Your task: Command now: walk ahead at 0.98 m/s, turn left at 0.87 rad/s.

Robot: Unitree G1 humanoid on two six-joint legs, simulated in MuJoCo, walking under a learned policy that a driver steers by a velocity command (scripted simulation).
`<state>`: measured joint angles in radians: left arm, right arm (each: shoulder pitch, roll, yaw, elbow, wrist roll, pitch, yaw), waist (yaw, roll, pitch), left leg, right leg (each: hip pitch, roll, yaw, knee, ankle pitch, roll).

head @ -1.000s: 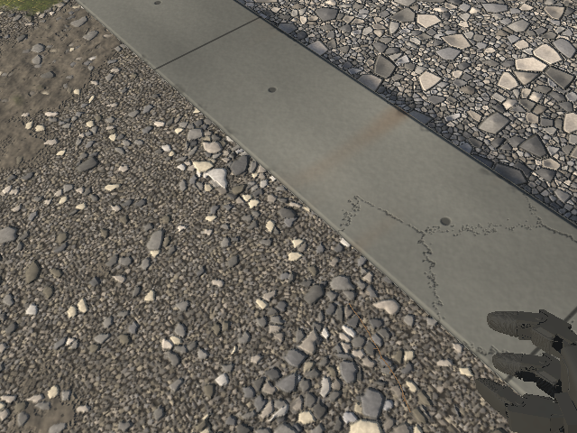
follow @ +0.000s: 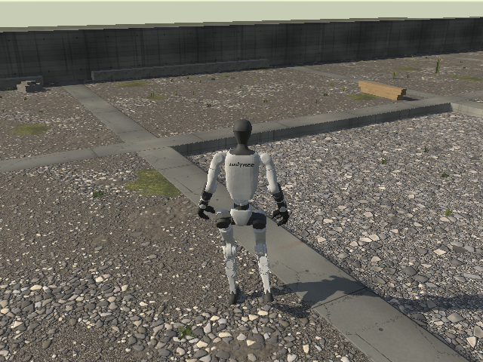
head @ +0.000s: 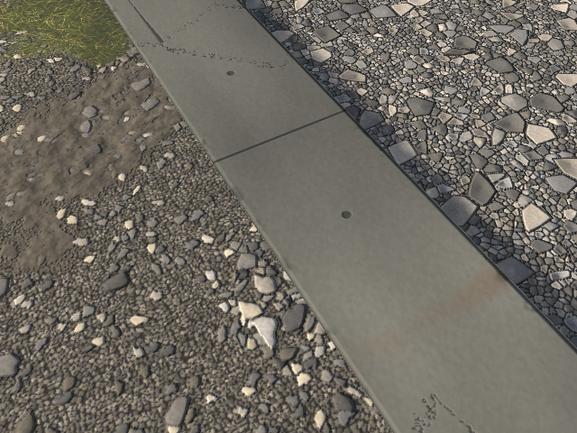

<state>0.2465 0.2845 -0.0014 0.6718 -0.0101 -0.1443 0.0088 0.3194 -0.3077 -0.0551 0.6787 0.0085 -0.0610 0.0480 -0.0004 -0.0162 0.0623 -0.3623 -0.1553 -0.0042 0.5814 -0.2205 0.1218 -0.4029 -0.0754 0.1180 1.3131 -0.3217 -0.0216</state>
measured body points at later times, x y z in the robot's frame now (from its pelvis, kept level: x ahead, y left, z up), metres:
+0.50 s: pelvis +0.36 -0.05 +0.01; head +0.41 -0.02 +0.46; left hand +0.38 +0.26 -0.09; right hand +0.64 -0.24 -0.08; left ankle +0.32 +0.05 -0.64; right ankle +0.48 -0.13 -0.72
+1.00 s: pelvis +0.45 +0.01 +0.02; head +0.47 +0.07 +0.46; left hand +0.35 +0.35 -0.08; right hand +0.79 -0.02 -0.05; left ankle +0.42 +0.12 -0.72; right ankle +0.62 -0.05 -0.68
